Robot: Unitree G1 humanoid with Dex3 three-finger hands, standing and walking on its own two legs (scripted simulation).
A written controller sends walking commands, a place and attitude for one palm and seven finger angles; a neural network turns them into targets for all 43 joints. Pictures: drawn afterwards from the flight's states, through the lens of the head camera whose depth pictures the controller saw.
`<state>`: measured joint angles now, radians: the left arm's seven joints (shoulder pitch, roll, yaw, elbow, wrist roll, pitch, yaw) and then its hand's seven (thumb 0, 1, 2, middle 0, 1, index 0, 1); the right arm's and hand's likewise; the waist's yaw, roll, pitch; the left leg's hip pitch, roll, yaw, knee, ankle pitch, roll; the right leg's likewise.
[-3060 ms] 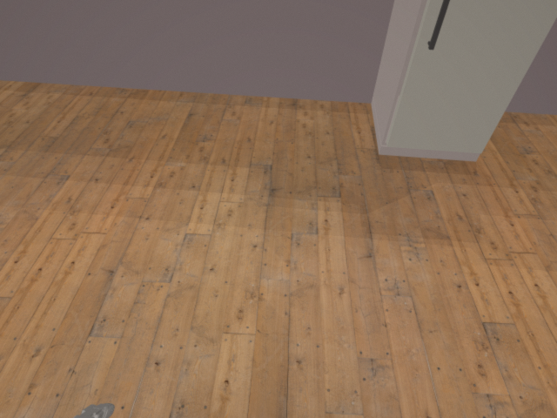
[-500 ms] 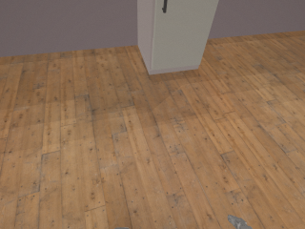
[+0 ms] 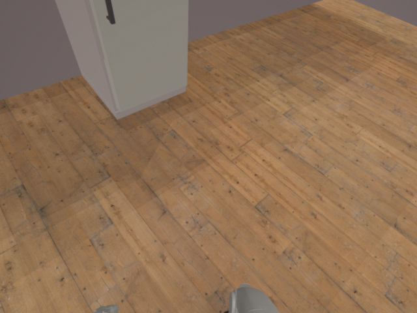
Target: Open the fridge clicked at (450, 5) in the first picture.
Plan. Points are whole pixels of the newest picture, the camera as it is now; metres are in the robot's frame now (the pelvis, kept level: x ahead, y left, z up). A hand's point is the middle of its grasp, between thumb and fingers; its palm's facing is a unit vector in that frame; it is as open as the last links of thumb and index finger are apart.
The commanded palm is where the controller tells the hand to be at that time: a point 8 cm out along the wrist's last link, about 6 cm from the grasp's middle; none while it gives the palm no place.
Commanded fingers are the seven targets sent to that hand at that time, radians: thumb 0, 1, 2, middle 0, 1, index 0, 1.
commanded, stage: walk to a spot facing it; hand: left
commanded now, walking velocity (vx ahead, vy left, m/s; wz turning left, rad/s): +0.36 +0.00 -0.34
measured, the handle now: out of the picture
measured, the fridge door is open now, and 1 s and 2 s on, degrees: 0 0 0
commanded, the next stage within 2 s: turn to face it in 1.66 s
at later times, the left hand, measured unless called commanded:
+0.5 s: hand (113, 260) +0.26 +0.22 -0.17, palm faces -0.07 -0.97 -0.22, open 7.3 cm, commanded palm none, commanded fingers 0.00 0.90 0.90 -0.20 -0.30 -0.20 -0.30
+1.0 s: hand (164, 136) +0.65 +0.14 -0.16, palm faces -0.32 -0.92 -0.23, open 7.3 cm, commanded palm none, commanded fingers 0.00 0.90 0.90 -0.20 -0.30 -0.20 -0.30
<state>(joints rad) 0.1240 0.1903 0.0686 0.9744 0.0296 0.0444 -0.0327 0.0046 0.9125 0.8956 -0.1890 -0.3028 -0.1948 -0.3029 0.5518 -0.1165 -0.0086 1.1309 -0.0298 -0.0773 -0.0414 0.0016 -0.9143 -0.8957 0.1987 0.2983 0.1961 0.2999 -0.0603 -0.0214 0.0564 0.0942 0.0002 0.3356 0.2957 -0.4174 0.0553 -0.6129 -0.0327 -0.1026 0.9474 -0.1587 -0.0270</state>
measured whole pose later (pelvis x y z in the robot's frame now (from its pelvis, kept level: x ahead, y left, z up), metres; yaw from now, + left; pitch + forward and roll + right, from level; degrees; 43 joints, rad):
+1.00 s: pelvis +0.50 -0.01 -0.01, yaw -20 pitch +0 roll +2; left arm 0.17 0.17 0.07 0.99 0.03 -0.01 -0.02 0.00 0.91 0.90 -0.19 -0.30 -0.20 -0.30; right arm 0.42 -0.16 -0.06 1.12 -0.04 -0.05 0.00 0.00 -0.92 -0.90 0.20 0.30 0.20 0.30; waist -0.04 0.02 0.05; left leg 0.03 0.12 0.36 0.45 -0.42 -0.07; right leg -0.46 -0.09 -0.13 0.64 -0.21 -0.03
